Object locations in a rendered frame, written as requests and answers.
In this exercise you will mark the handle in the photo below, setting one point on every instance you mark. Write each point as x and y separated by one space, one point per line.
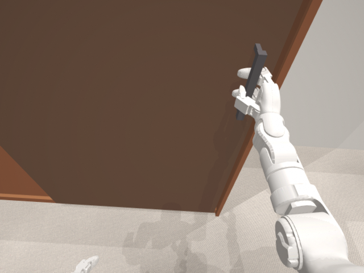
257 66

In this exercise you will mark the right robot hand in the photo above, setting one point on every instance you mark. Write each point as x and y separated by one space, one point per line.
264 100

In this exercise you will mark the left robot hand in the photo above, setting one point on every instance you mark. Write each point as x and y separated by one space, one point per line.
85 266

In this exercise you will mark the wardrobe door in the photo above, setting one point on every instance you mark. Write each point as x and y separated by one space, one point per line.
14 180
128 103

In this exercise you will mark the right robot upper arm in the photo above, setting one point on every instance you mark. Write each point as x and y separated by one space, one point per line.
312 243

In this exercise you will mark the right robot forearm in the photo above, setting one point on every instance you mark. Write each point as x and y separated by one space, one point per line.
291 191

